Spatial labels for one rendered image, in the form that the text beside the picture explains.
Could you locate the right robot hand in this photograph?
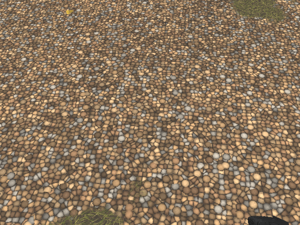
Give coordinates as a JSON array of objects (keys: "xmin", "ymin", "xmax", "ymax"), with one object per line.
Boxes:
[{"xmin": 247, "ymin": 216, "xmax": 289, "ymax": 225}]

